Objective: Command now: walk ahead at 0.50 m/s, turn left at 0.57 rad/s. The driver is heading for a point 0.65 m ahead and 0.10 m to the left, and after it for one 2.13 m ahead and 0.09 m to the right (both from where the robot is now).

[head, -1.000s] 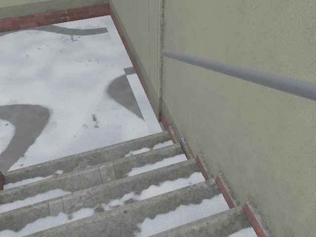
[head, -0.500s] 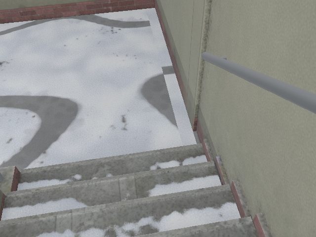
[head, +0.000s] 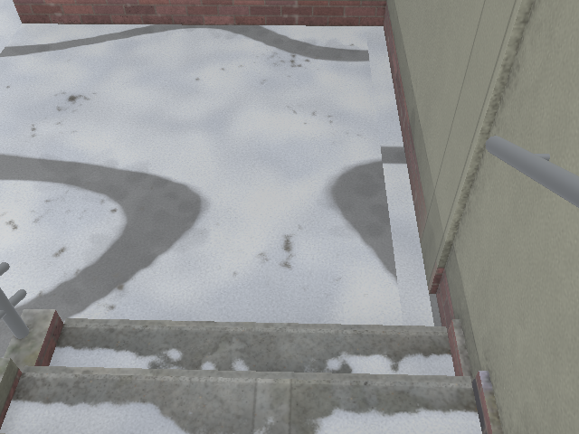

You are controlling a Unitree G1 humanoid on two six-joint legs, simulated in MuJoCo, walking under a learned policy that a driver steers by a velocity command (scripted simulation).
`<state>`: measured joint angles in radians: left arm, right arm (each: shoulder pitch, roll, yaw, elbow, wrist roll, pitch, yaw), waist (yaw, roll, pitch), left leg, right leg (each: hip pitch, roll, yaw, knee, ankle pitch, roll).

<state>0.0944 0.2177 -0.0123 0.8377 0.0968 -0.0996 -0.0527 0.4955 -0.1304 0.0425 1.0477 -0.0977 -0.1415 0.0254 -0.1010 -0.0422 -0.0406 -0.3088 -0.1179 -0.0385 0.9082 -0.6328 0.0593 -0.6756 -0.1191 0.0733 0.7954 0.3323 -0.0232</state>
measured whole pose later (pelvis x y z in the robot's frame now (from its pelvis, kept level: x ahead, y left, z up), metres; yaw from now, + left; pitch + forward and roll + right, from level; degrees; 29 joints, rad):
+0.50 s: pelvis +0.26 -0.04 -0.16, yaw +18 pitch +2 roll -4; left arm 0.67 0.12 -0.06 1.16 0.13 -0.13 0.02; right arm 0.12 -0.21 0.00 0.86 -0.09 -0.07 0.12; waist 0.09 0.03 -0.01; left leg -0.91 0.13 -0.11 0.89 0.36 0.09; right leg -0.12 0.01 -0.31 0.77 -0.67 -0.03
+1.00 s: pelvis +0.56 +0.11 -0.30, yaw +25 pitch +0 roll +5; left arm 0.18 0.24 0.01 0.91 0.08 -0.09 -0.07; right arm 0.46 -0.19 -0.03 1.05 -0.12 -0.11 0.05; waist -0.06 -0.07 0.03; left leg -0.21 -0.04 0.15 0.74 -0.51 0.03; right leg -0.64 -0.12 0.11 0.74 0.26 -0.02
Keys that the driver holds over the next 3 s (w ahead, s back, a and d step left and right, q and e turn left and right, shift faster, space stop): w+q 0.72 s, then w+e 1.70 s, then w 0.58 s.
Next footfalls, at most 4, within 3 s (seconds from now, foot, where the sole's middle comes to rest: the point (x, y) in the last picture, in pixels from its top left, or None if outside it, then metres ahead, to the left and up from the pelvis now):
0.10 right None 0.17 -0.14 -0.88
0.70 left None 0.48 0.19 -1.04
1.16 right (259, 402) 0.80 0.06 -1.20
1.64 left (185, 353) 1.09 0.32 -1.36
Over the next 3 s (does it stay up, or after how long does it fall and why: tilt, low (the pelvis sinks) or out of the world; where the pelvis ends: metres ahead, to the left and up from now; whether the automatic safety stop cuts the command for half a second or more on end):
stays up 1.69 0.07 -0.74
